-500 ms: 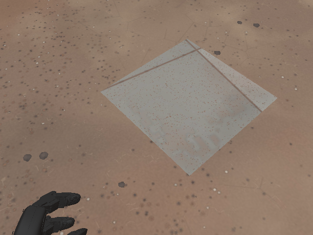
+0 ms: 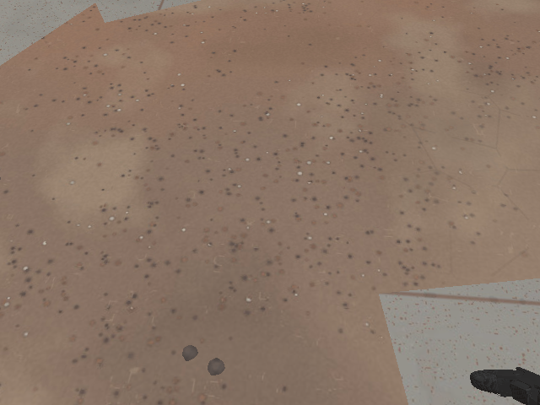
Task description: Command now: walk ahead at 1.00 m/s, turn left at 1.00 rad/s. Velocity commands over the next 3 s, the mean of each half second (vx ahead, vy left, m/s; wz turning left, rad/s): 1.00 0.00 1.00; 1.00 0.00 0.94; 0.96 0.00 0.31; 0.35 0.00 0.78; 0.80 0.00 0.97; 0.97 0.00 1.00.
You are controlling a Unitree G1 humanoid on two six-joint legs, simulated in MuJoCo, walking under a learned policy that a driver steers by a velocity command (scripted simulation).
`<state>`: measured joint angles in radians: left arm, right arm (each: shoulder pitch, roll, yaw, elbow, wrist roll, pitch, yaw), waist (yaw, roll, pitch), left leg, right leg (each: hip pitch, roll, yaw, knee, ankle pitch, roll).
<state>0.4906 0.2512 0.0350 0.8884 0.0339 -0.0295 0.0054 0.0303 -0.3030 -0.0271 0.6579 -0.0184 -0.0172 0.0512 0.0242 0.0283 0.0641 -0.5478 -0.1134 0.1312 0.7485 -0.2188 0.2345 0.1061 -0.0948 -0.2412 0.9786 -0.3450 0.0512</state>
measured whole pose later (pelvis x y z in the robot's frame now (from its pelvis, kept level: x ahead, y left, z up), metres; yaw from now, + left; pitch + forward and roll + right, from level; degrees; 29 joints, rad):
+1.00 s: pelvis +0.83 +0.29 +0.03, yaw +57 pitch +0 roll +1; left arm 0.17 0.23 -0.01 0.65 0.06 -0.05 -0.01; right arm 0.36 -0.31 -0.05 0.82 -0.02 -0.03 -0.01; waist 0.00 0.00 0.07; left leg -0.22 -0.24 -0.02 0.52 -0.26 0.21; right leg -0.56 -0.15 0.07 1.25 -0.37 0.05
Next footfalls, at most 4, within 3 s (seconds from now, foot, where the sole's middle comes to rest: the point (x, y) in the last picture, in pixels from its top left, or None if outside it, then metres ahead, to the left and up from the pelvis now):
0.38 right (329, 340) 0.61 -0.10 -0.73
0.82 left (178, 259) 0.84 0.31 -0.73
1.24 right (104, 160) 1.21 0.60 -0.73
1.66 left None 1.22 1.03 -0.73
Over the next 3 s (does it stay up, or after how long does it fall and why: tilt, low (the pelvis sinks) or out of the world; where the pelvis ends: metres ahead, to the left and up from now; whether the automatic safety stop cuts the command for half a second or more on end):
stays up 1.00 1.63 0.02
